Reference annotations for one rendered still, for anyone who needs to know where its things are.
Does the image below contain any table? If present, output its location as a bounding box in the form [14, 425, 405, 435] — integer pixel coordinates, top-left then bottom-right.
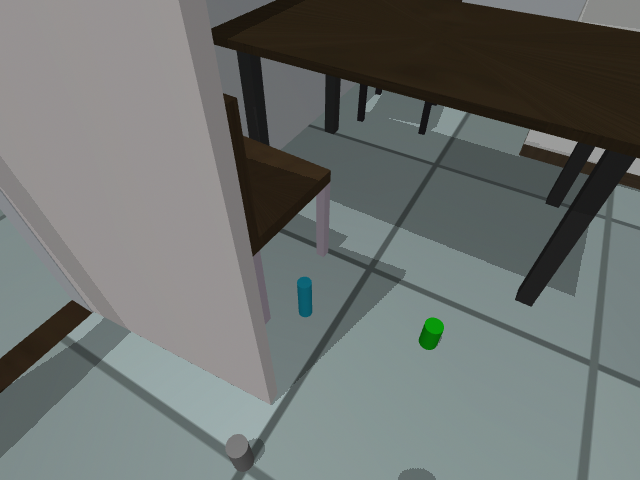
[211, 0, 640, 306]

